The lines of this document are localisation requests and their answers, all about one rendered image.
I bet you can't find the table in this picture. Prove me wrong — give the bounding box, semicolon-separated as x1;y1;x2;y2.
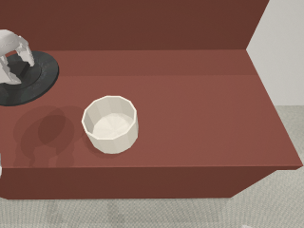
0;0;304;200

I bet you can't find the lid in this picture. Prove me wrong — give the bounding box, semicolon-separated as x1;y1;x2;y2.
0;50;60;106

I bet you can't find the robot left hand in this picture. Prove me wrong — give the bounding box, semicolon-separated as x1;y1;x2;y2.
0;29;35;85

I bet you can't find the pot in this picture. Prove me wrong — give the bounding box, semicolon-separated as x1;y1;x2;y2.
82;96;139;154

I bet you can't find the knob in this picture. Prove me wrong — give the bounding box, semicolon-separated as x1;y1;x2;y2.
7;61;30;79

